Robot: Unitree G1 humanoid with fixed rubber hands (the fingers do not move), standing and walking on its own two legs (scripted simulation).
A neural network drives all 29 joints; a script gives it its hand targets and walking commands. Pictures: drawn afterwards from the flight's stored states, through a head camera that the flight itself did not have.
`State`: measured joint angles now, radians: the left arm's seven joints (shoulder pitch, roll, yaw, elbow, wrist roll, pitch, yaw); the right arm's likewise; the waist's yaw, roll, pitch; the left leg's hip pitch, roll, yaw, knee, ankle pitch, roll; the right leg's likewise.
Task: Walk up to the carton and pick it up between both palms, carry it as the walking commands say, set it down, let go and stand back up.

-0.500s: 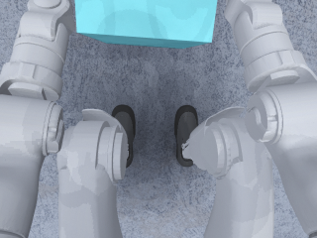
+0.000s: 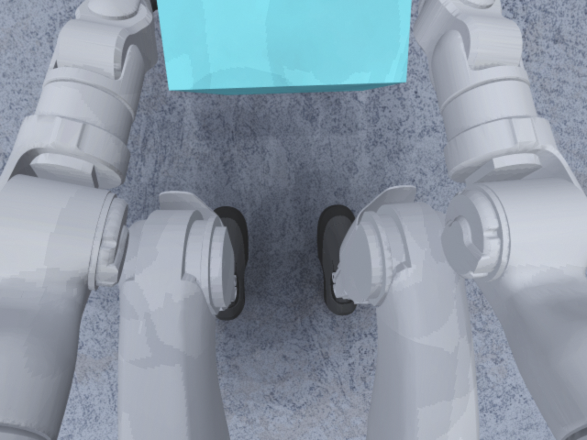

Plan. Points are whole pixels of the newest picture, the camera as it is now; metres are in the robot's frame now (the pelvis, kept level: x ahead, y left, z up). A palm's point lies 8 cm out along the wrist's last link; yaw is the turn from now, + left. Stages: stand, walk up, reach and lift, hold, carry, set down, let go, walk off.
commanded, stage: reach and lift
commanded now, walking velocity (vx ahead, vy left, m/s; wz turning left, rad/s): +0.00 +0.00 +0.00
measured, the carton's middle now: out of the picture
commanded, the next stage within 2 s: none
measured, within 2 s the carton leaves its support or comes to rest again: neither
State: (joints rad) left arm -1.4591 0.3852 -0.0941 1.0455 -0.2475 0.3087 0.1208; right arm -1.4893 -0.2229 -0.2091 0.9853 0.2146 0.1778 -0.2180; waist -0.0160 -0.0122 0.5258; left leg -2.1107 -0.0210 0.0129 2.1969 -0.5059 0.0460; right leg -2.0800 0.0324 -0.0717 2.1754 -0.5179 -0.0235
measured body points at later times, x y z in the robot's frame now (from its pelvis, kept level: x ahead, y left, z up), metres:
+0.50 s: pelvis +0.00 +0.00 +0.02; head +0.33 +0.02 +0.31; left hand +0.56 +0.16 -0.10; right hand +0.56 -0.14 -0.07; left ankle +0.14 +0.10 -0.34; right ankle +0.15 -0.11 -0.34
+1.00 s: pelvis -0.01 +0.00 +0.07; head +0.30 +0.02 +0.38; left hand +0.53 +0.16 -0.03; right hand +0.54 -0.14 +0.00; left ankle +0.14 +0.10 -0.34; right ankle +0.15 -0.11 -0.34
